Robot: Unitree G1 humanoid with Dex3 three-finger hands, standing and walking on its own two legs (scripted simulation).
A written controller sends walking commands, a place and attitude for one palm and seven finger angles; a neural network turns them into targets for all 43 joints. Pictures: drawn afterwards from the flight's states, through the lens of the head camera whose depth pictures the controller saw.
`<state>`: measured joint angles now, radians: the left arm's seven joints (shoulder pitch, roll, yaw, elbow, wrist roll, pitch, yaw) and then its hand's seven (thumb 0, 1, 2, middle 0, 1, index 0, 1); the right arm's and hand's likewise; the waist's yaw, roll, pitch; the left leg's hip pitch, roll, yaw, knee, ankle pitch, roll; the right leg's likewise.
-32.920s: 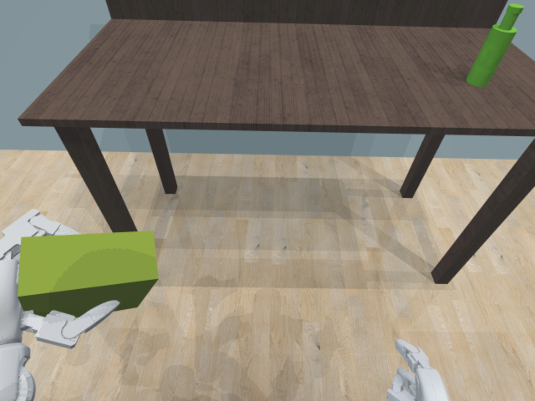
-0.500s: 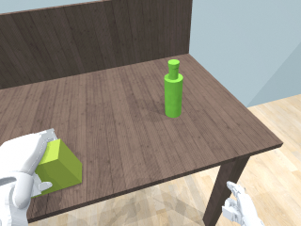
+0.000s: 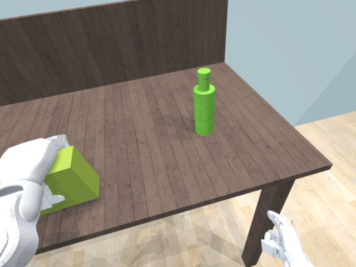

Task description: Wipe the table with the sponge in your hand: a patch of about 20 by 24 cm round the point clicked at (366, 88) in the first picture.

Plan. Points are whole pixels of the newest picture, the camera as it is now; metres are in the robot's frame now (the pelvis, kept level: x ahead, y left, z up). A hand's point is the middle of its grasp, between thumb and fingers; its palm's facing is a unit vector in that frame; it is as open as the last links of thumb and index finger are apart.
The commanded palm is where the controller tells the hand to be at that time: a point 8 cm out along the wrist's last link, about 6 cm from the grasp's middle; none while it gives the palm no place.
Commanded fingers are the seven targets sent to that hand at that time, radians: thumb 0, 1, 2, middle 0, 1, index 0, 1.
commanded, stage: lift the sponge slowly off the table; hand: left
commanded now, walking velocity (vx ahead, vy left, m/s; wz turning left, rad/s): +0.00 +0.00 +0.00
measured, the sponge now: (60, 186) +0.21 +0.30 +0.12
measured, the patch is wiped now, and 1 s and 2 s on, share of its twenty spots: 1.00 1.00 1.00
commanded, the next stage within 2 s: bring the sponge back beside the body in 1.04 s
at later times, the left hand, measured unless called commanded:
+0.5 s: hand (40, 164) +0.21 +0.31 +0.19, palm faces +0.18 -0.07 -0.98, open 9.9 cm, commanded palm +0.16 +0.30 +0.27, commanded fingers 0.00 0.10 1.30 -1.20 -1.60 -1.20 -1.60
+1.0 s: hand (31, 148) +0.21 +0.30 +0.23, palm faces +0.31 -0.09 -0.95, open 9.9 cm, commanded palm +0.15 +0.30 +0.30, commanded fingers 0.00 0.10 1.30 -1.20 -1.60 -1.20 -1.60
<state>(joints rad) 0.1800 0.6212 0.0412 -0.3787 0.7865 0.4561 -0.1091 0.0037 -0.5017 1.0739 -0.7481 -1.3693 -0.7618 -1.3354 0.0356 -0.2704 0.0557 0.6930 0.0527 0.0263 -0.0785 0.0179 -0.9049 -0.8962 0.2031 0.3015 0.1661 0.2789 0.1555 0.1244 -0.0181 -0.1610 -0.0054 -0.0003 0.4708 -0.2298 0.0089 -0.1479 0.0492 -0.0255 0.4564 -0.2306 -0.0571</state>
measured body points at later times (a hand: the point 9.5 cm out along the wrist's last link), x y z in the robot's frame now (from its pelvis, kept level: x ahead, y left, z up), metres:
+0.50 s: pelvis -0.01 +0.00 +0.00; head -0.04 -0.05 +0.45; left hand +0.19 +0.31 +0.24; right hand +0.25 -0.19 -0.08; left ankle +0.02 +0.12 -0.74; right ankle +0.02 -0.08 -0.74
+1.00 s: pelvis -0.01 +0.01 +0.00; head -0.04 -0.04 +0.44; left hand +0.19 +0.30 +0.28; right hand +0.25 -0.19 -0.08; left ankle +0.02 +0.12 -0.74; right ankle +0.02 -0.08 -0.74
